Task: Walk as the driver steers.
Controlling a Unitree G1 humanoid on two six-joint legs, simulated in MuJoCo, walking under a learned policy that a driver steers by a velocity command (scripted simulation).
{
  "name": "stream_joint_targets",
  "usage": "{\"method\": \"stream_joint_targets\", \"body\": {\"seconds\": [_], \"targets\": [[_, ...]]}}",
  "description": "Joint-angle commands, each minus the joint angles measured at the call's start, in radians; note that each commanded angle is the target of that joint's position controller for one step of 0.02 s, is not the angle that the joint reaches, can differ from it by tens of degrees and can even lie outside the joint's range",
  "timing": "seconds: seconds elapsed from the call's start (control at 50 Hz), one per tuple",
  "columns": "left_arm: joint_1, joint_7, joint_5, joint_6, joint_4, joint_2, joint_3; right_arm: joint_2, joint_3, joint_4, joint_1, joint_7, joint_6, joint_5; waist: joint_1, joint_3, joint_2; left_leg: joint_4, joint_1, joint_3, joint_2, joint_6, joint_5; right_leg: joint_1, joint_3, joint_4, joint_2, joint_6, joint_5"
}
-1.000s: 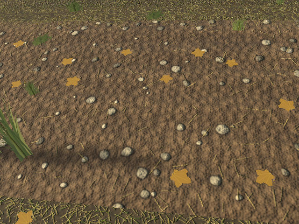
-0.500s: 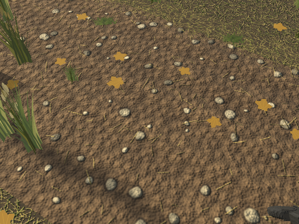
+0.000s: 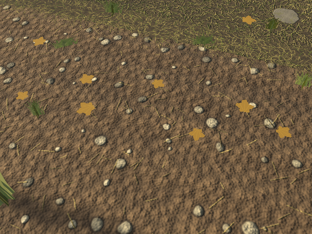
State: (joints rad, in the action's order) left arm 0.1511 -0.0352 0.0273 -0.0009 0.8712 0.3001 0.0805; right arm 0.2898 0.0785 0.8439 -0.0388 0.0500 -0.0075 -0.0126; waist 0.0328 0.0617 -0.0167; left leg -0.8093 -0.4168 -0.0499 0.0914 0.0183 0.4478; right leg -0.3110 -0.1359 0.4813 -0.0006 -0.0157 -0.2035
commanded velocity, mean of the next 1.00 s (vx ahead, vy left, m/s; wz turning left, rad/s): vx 0.37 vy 0.00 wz -0.37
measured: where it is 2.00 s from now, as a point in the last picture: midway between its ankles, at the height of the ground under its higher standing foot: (223, 115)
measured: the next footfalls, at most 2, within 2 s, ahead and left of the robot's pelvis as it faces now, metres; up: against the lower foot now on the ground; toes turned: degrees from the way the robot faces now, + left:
left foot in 0.10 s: +0.07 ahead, +0.11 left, +0.00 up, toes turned -11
right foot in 0.64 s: -0.01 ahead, -0.16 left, +0.00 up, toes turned -38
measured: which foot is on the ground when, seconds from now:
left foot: up 0.00-0.08, down 0.10-0.64, up 0.66-1.00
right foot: down 0.00-0.10, up 0.12-0.62, down 0.64-1.00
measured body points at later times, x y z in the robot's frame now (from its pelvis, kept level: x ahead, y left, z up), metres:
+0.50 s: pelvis +0.02 +0.01 +0.00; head +0.06 -0.01 +0.45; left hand +0.29 +0.18 -0.10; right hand +0.00 -0.30 -0.11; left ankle +0.03 +0.12 -0.74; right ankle -0.02 -0.13 -0.70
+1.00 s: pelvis +0.20 -0.18 -0.03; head +0.23 -0.20 +0.41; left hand +0.22 +0.08 -0.17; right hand +0.26 -0.47 -0.15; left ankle +0.39 -0.18 -0.70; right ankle -0.04 -0.14 -0.74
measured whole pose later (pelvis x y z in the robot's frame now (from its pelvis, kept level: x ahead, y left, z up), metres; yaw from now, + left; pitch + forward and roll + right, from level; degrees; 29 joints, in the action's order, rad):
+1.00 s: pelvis +0.20 -0.18 -0.03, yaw -20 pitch +0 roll +0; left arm 0.50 -0.02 -0.04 0.07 0.97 0.21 0.02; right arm 0.27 0.03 0.81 -0.08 -0.08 -0.02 0.01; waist 0.02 0.07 0.02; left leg -0.90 -0.75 0.17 -0.01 -0.14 0.09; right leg 0.33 0.32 0.14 -0.04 -0.02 -0.46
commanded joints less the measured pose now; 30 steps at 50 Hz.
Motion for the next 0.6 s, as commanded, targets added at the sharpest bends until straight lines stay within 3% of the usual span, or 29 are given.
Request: {"method": "stream_joint_targets", "body": {"seconds": [0.02, 0.08, 0.1, 0.12, 0.14, 0.16, 0.18, 0.2, 0.22, 0.28, 0.34, 0.42, 0.48, 0.52, 0.54, 0.58, 0.6], "targets": [[-0.084, -0.015, 0.012, -0.014, -0.087, 0.179, 0.054, 0.040, 0.005, -0.053, 0.003, -0.010, 0.028, -0.012, -0.029, -0.184, -0.154, 0.157, -0.002, -0.035, -0.006, 0.024, -0.070, 0.209, -0.286, -0.096, 0.181, 0.188, 0.442], [-0.135, -0.015, 0.018, -0.034, -0.124, 0.163, 0.052, 0.087, 0.022, -0.009, -0.134, -0.031, 0.029, -0.023, -0.101, -0.196, -0.154, 0.475, 0.269, -0.007, -0.021, 0.015, -0.300, 0.082, -0.290, -0.063, 0.109, 0.123, 0.264], [-0.083, -0.014, 0.013, -0.040, -0.122, 0.115, 0.039, 0.133, 0.036, -0.002, -0.157, -0.027, 0.023, -0.012, -0.080, -0.214, -0.056, 0.523, 0.429, -0.094, -0.144, -0.024, -0.350, -0.052, -0.238, 0.054, 0.041, 0.074, 0.018], [0.019, -0.006, 0.001, -0.037, -0.115, 0.022, 0.019, 0.200, 0.043, -0.029, -0.099, -0.009, 0.006, 0.016, 0.001, -0.229, 0.247, 0.516, 0.538, -0.359, -0.387, -0.153, -0.521, -0.278, -0.073, 0.317, -0.118, 0.015, -0.390], [0.013, -0.002, -0.001, -0.021, -0.140, 0.126, 0.043, 0.191, 0.035, -0.056, -0.067, -0.017, 0.009, 0.072, -0.004, -0.207, 0.259, 0.548, 0.386, -0.467, -0.535, -0.263, -0.558, -0.320, -0.064, 0.478, -0.054, -0.011, -0.427], [0.005, 0.000, 0.003, -0.020, -0.124, 0.206, 0.068, 0.145, 0.024, -0.079, -0.001, -0.013, 0.016, 0.070, 0.014, -0.147, 0.160, 0.554, 0.343, -0.367, -0.485, -0.265, -0.512, -0.312, -0.044, 0.580, -0.003, -0.020, -0.349], [0.020, -0.003, 0.002, -0.027, -0.108, 0.208, 0.076, 0.112, 0.015, -0.085, 0.048, -0.008, 0.021, 0.050, 0.025, -0.106, 0.122, 0.547, 0.321, -0.251, -0.401, -0.218, -0.440, -0.327, -0.015, 0.619, 0.014, -0.030, -0.268], [0.035, -0.008, -0.001, -0.037, -0.092, 0.183, 0.074, 0.102, 0.010, -0.095, 0.064, 0.001, 0.022, 0.035, 0.021, -0.095, 0.111, 0.545, 0.333, -0.178, -0.353, -0.187, -0.387, -0.349, 0.000, 0.662, 0.023, -0.041, -0.205], [0.039, -0.003, -0.002, -0.043, -0.099, 0.159, 0.068, 0.100, 0.005, -0.093, 0.062, 0.010, 0.022, 0.025, 0.013, -0.072, 0.128, 0.540, 0.324, -0.116, -0.337, -0.187, -0.454, -0.367, 0.018, 0.700, 0.035, -0.056, -0.164], [-0.044, 0.012, 0.007, -0.039, -0.165, 0.115, 0.050, 0.108, 0.001, -0.069, -0.015, 0.029, 0.014, 0.033, -0.039, -0.067, 0.132, 0.551, 0.373, -0.013, -0.335, -0.224, -0.554, -0.403, 0.090, 0.656, 0.066, -0.092, -0.103], [-0.077, 0.026, 0.007, -0.037, -0.211, 0.091, 0.036, 0.141, 0.010, -0.059, -0.052, 0.032, 0.005, 0.032, -0.064, -0.090, 0.129, 0.546, 0.453, 0.032, -0.376, -0.250, -0.620, -0.396, 0.115, 0.546, 0.098, -0.109, -0.098], [-0.092, 0.051, 0.004, -0.045, -0.249, 0.078, 0.027, 0.176, 0.026, -0.070, -0.039, 0.015, -0.002, 0.030, -0.064, -0.096, 0.132, 0.534, 0.442, 0.129, -0.407, -0.245, -0.661, -0.295, 0.167, 0.408, 0.112, -0.078, -0.082], [-0.125, 0.077, 0.014, -0.057, -0.275, 0.093, 0.030, 0.217, 0.048, -0.074, -0.093, -0.016, 0.018, 0.000, -0.085, -0.105, 0.136, 0.636, 0.453, 0.092, -0.468, -0.226, -0.135, -0.257, 0.191, 0.364, 0.132, -0.030, -0.138], [-0.160, 0.092, 0.017, -0.056, -0.289, 0.100, 0.033, 0.229, 0.059, -0.075, -0.106, -0.028, 0.037, -0.012, -0.083, -0.059, 0.131, 0.675, 0.493, 0.072, -0.499, -0.202, 0.032, -0.288, 0.198, 0.326, 0.139, 0.010, -0.190], [-0.169, 0.093, 0.013, -0.049, -0.286, 0.083, 0.026, 0.231, 0.061, -0.064, -0.133, -0.034, 0.041, -0.017, -0.088, -0.038, 0.107, 0.680, 0.479, 0.072, -0.499, -0.198, 0.053, -0.259, 0.195, 0.281, 0.131, 0.030, -0.242], [-0.106, 0.087, 0.008, -0.030, -0.242, 0.054, 0.016, 0.225, 0.059, -0.042, -0.144, -0.054, 0.043, -0.032, -0.052, -0.009, 0.080, 0.666, 0.406, 0.108, -0.474, -0.202, 0.057, -0.120, 0.223, 0.158, 0.094, 0.073, -0.293], [-0.019, 0.082, 0.004, -0.020, -0.192, 0.042, 0.014, 0.208, 0.052, -0.034, -0.123, -0.064, 0.044, -0.040, -0.005, -0.005, 0.060, 0.618, 0.330, 0.153, -0.443, -0.197, 0.050, 0.014, 0.261, 0.055, 0.062, 0.093, -0.228]]}}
